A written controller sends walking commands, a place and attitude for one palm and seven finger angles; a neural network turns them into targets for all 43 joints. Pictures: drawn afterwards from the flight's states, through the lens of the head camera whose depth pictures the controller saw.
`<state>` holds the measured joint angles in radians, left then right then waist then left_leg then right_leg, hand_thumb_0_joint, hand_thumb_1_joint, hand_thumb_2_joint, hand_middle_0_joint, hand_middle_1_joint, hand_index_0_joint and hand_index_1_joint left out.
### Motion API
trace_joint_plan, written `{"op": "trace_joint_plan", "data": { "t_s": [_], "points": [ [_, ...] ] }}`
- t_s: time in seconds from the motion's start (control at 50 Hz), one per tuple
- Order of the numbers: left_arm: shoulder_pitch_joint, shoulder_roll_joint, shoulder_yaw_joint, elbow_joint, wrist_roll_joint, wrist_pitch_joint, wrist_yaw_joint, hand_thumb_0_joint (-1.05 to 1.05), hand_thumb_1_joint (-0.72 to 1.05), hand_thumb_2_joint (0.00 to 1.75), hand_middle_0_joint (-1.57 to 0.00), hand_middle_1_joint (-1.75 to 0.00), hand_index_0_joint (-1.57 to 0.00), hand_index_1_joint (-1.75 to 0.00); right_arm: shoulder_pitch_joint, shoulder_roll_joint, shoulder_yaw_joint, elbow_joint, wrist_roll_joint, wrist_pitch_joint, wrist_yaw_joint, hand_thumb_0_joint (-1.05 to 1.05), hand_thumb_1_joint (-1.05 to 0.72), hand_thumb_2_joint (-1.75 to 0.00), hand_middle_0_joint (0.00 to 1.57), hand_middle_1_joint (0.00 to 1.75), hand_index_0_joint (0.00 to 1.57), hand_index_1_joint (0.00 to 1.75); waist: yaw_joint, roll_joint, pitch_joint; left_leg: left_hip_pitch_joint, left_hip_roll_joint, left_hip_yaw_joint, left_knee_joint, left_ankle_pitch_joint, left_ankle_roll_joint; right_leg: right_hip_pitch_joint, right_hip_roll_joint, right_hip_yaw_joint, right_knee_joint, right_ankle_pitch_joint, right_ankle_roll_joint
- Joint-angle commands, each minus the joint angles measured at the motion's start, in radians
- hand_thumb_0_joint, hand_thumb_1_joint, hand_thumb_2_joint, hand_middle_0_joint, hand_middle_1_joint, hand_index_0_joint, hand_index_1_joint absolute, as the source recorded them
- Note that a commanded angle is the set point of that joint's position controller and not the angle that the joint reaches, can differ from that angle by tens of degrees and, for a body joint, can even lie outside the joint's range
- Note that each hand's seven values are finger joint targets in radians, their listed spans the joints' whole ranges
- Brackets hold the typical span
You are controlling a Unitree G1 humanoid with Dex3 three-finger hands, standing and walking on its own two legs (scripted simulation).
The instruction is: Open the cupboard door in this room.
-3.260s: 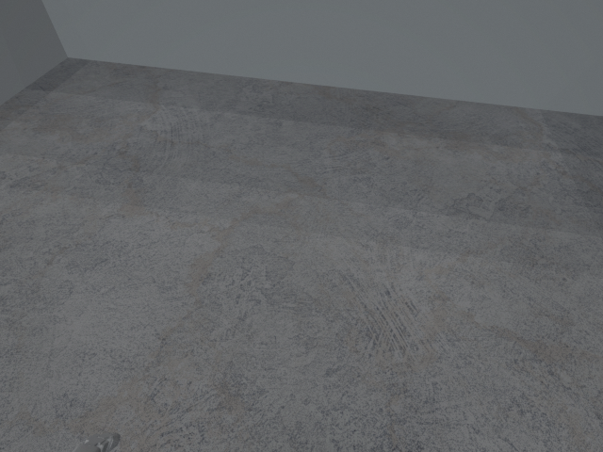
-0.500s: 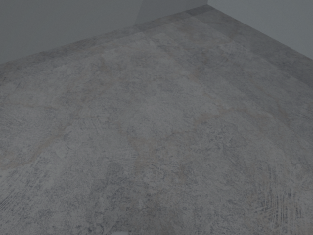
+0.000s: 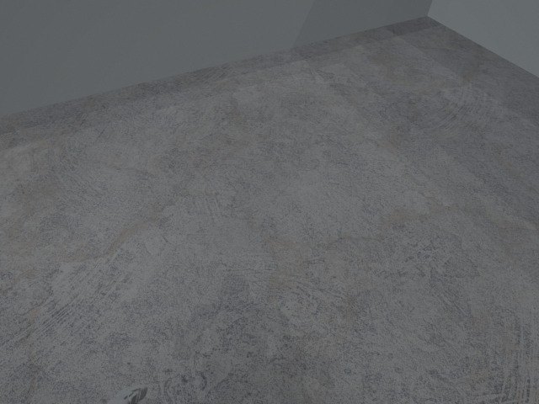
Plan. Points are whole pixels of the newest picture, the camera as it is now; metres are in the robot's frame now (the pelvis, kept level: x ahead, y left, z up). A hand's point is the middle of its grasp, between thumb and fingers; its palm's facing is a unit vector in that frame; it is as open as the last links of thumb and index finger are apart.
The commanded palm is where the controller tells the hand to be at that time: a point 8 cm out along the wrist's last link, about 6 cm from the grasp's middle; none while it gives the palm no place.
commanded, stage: turn or walk to find it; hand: left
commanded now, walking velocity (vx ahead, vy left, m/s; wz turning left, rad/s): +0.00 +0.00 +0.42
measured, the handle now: out of the picture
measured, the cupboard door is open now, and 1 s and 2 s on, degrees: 0 0 0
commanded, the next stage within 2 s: none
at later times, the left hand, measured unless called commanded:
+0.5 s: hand out of the picture -0.03 +0.25 -0.19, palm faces +0.26 -0.94 -0.24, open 7.4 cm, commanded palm none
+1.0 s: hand out of the picture -0.01 +0.21 -0.14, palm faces +0.43 -0.86 -0.27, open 7.4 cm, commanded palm none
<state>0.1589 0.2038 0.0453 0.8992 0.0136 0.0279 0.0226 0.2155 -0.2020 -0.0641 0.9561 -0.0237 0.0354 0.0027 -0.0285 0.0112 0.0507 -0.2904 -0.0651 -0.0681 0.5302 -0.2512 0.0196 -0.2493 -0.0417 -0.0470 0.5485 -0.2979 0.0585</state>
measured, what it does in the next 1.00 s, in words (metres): steps on the spot, turning left: left foot, then right foot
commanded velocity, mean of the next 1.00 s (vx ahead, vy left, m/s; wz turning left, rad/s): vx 0.00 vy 0.00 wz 0.42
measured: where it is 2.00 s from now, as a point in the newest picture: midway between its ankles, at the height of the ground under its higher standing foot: outside the picture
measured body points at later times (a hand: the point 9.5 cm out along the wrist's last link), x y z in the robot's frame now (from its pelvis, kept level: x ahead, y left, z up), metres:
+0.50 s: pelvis -0.01 +0.03 -0.01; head +0.02 +0.07 +0.44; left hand -0.05 +0.30 -0.17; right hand +0.14 -0.19 -0.13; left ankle -0.03 +0.13 -0.73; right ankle -0.03 -0.11 -0.68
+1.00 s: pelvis -0.02 +0.00 +0.00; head +0.02 -0.01 +0.45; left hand -0.03 +0.26 -0.12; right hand +0.13 -0.21 -0.16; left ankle -0.09 +0.11 -0.65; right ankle +0.02 -0.10 -0.73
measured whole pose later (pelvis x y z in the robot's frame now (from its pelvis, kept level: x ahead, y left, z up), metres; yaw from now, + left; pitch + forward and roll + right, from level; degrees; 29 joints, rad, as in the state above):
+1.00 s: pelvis -0.02 +0.00 +0.00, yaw +26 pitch -1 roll +1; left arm 0.19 0.16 0.03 0.89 0.03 0.01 0.03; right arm 0.22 -0.25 -0.09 0.98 -0.03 0.07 0.02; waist -0.03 0.05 0.06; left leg -0.48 -0.03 -0.03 1.11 -0.40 -0.03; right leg -0.21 -0.06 -0.13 0.52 -0.30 -0.02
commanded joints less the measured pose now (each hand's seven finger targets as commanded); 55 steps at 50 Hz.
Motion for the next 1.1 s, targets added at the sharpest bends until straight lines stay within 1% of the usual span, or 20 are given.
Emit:
{"op": "trace_joint_plan", "data": {
  "t_s": [0.0, 0.02, 0.06, 0.1, 0.26, 0.34, 0.36, 0.38, 0.4, 0.44, 0.52, 0.66, 0.78, 0.8, 0.82, 0.84, 0.86, 0.9, 0.92, 1.08],
  "points": [
    [0.145, 0.249, 0.056, -0.047, 0.01, -0.032, 0.018, 0.0, 0.9, 0.9, -0.2, -0.3, -0.2, -0.3, -0.025, -0.117, -0.039, -0.108, 0.005, -0.005, -0.004, 0.0, -0.9, -0.9, 0.2, 0.3, 0.2, 0.3, 0.079, -0.269, -0.099, -0.259, 0.017, 0.005, 0.413, -0.322, -0.041, 0.164, -0.444, 0.36, -0.271, 0.257, -0.217],
    [0.109, 0.219, 0.058, -0.052, 0.009, -0.028, 0.024, 0.0, 0.9, 0.9, -0.2, -0.3, -0.2, -0.3, -0.053, -0.128, -0.045, -0.103, 0.001, 0.011, -0.002, 0.0, -0.9, -0.9, 0.2, 0.3, 0.2, 0.3, 0.069, -0.26, -0.052, -0.257, 0.041, -0.02, 0.549, -0.305, -0.038, 0.072, -0.412, 0.343, -0.289, 0.204, -0.233],
    [0.021, 0.164, 0.038, -0.068, 0.009, -0.033, 0.018, 0.0, 0.9, 0.9, -0.2, -0.3, -0.2, -0.3, -0.016, -0.115, -0.043, -0.059, 0.0, 0.016, 0.01, 0.0, -0.9, -0.9, 0.2, 0.3, 0.2, 0.3, 0.015, -0.145, 0.011, -0.278, 0.073, 0.003, 0.668, -0.178, -0.055, 0.05, -0.3, 0.171, -0.247, 0.261, -0.197],
    [0.025, 0.148, 0.031, -0.068, 0.01, -0.04, 0.017, 0.0, 0.9, 0.9, -0.2, -0.3, -0.2, -0.3, 0.005, -0.102, -0.037, -0.043, 0.001, 0.016, 0.014, 0.0, -0.9, -0.9, 0.2, 0.3, 0.2, 0.3, 0.013, -0.166, -0.013, -0.27, 0.083, 0.036, 0.661, -0.14, -0.075, 0.087, -0.268, 0.079, -0.218, 0.364, -0.179],
    [0.132, 0.212, 0.052, -0.014, 0.02, -0.03, 0.014, 0.0, 0.9, 0.9, -0.2, -0.3, -0.2, -0.3, -0.101, -0.076, -0.012, -0.065, 0.013, 0.008, 0.015, 0.0, -0.9, -0.9, 0.2, 0.3, 0.2, 0.3, 0.075, -0.224, -0.053, -0.136, 0.087, 0.143, 0.28, -0.201, -0.076, 0.17, -0.295, 0.005, -0.124, 0.581, -0.188],
    [0.108, 0.213, 0.056, -0.006, 0.009, -0.018, 0.01, 0.0, 0.9, 0.9, -0.2, -0.3, -0.2, -0.3, -0.013, -0.11, -0.016, -0.049, 0.011, -0.009, 0.012, 0.0, -0.9, -0.9, 0.2, 0.3, 0.2, 0.3, 0.02, -0.176, -0.095, 0.09, 0.085, 0.174, -0.047, 0.033, -0.051, 0.085, -0.27, -0.073, 0.027, 0.482, -0.103],
    [0.124, 0.18, 0.052, -0.018, 0.001, -0.011, 0.005, 0.0, 0.9, 0.9, -0.2, -0.3, -0.2, -0.3, 0.027, -0.179, -0.03, -0.046, 0.005, -0.02, 0.011, 0.0, -0.9, -0.9, 0.2, 0.3, 0.2, 0.3, -0.002, 0.009, -0.138, 0.253, 0.196, 0.036, -0.118, 0.248, -0.004, -0.066, -0.208, -0.119, 0.183, 0.286, -0.045],
    [0.123, 0.11, 0.035, -0.054, -0.004, -0.007, -0.002, 0.0, 0.9, 0.9, -0.2, -0.3, -0.2, -0.3, 0.078, -0.275, -0.05, -0.046, 0.002, -0.024, 0.008, 0.0, -0.9, -0.9, 0.2, 0.3, 0.2, 0.3, -0.019, 0.295, -0.147, 0.344, 0.448, -0.271, -0.15, 0.62, 0.131, -0.29, -0.084, -0.139, 0.389, -0.296, 0.022],
    [0.053, 0.115, 0.025, -0.066, 0.006, 0.006, 0.008, 0.0, 0.9, 0.9, -0.2, -0.3, -0.2, -0.3, 0.124, -0.287, -0.055, -0.021, 0.005, -0.021, -0.004, 0.0, -0.9, -0.9, 0.2, 0.3, 0.2, 0.3, -0.056, 0.247, -0.155, 0.266, 0.48, -0.282, -0.177, 0.572, 0.188, -0.272, -0.074, -0.033, 0.526, -0.377, 0.011],
    [0.009, 0.121, 0.035, -0.05, 0.002, 0.009, 0.004, 0.0, 0.9, 0.9, -0.2, -0.3, -0.2, -0.3, 0.045, -0.235, -0.04, -0.036, 0.002, -0.022, -0.021, 0.0, -0.9, -0.9, 0.2, 0.3, 0.2, 0.3, -0.028, 0.211, -0.087, 0.178, 0.405, -0.224, -0.186, 0.429, 0.179, -0.311, -0.088, 0.03, 0.608, -0.26, 0.007],
    [0.069, 0.114, 0.035, -0.007, 0.002, 0.007, -0.011, 0.0, 0.9, 0.9, -0.2, -0.3, -0.2, -0.3, -0.033, -0.19, -0.021, -0.066, 0.006, -0.032, -0.022, 0.0, -0.9, -0.9, 0.2, 0.3, 0.2, 0.3, 0.017, 0.127, -0.075, 0.137, 0.297, -0.102, -0.196, 0.423, 0.138, -0.233, -0.069, 0.015, 0.527, -0.132, 0.016],
    [0.014, 0.093, 0.028, -0.047, -0.001, 0.005, -0.005, 0.0, 0.9, 0.9, -0.2, -0.3, -0.2, -0.3, 0.012, -0.205, -0.034, -0.058, -0.001, -0.023, -0.018, 0.0, -0.9, -0.9, 0.2, 0.3, 0.2, 0.3, -0.009, 0.119, -0.082, 0.163, 0.303, -0.202, -0.187, 0.407, 0.165, -0.189, -0.028, 0.017, 0.325, -0.163, 0.018],
    [0.112, 0.102, 0.03, -0.038, -0.007, -0.017, 0.005, 0.0, 0.9, 0.9, -0.2, -0.3, -0.2, -0.3, -0.024, -0.192, -0.041, -0.076, 0.004, -0.014, -0.01, 0.0, -0.9, -0.9, 0.2, 0.3, 0.2, 0.3, 0.046, 0.098, -0.114, 0.031, 0.229, -0.223, -0.089, 0.368, 0.104, 0.075, 0.006, -0.003, -0.075, 0.043, 0.0],
    [0.137, 0.134, 0.037, -0.034, -0.002, -0.025, 0.01, 0.0, 0.9, 0.9, -0.2, -0.3, -0.2, -0.3, -0.024, -0.167, -0.039, -0.08, 0.011, -0.016, -0.005, 0.0, -0.9, -0.9, 0.2, 0.3, 0.2, 0.3, 0.06, 0.028, -0.129, -0.054, 0.179, -0.182, -0.018, 0.245, 0.054, 0.185, -0.058, 0.052, -0.186, 0.11, -0.016],
    [0.151, 0.218, 0.051, -0.037, 0.013, -0.035, 0.018, 0.0, 0.9, 0.9, -0.2, -0.3, -0.2, -0.3, -0.011, -0.105, -0.03, -0.097, 0.02, -0.017, 0.002, 0.0, -0.9, -0.9, 0.2, 0.3, 0.2, 0.3, 0.062, -0.195, -0.123, -0.234, 0.055, -0.045, 0.156, -0.017, -0.014, 0.284, -0.278, 0.273, -0.249, 0.178, -0.092],
    [0.14, 0.264, 0.055, -0.053, 0.015, -0.031, 0.015, 0.0, 0.9, 0.9, -0.2, -0.3, -0.2, -0.3, -0.029, -0.103, -0.033, -0.12, 0.011, -0.01, 0.002, 0.0, -0.9, -0.9, 0.2, 0.3, 0.2, 0.3, 0.072, -0.266, -0.094, -0.267, 0.003, 0.022, 0.364, -0.312, -0.042, 0.179, -0.444, 0.365, -0.276, 0.236, -0.202],
    [0.109, 0.236, 0.059, -0.061, 0.008, -0.034, 0.019, 0.0, 0.9, 0.9, -0.2, -0.3, -0.2, -0.3, -0.046, -0.131, -0.043, -0.108, -0.001, 0.009, 0.0, 0.0, -0.9, -0.9, 0.2, 0.3, 0.2, 0.3, 0.071, -0.303, -0.057, -0.263, 0.045, -0.026, 0.514, -0.313, -0.039, 0.067, -0.422, 0.353, -0.304, 0.165, -0.222],
    [0.021, 0.173, 0.037, -0.073, 0.007, -0.033, 0.014, 0.0, 0.9, 0.9, -0.2, -0.3, -0.2, -0.3, -0.026, -0.126, -0.046, -0.066, 0.0, 0.019, 0.012, 0.0, -0.9, -0.9, 0.2, 0.3, 0.2, 0.3, 0.018, -0.148, 0.025, -0.271, 0.069, -0.009, 0.672, -0.179, -0.049, 0.001, -0.31, 0.204, -0.285, 0.145, -0.192],
    [-0.003, 0.15, 0.032, -0.08, 0.007, -0.033, 0.015, 0.0, 0.9, 0.9, -0.2, -0.3, -0.2, -0.3, 0.004, -0.114, -0.044, -0.051, 0.0, 0.02, 0.016, 0.0, -0.9, -0.9, 0.2, 0.3, 0.2, 0.3, -0.001, -0.138, 0.022, -0.266, 0.078, 0.007, 0.684, -0.14, -0.057, 0.002, -0.277, 0.139, -0.264, 0.195, -0.173],
    [0.121, 0.199, 0.045, -0.02, 0.018, -0.034, 0.014, 0.0, 0.9, 0.9, -0.2, -0.3, -0.2, -0.3, -0.082, -0.083, -0.018, -0.059, 0.009, 0.015, 0.014, 0.0, -0.9, -0.9, 0.2, 0.3, 0.2, 0.3, 0.065, -0.191, -0.044, -0.184, 0.096, 0.11, 0.388, -0.207, -0.088, 0.159, -0.304, 0.021, -0.173, 0.486, -0.199]
  ]
}}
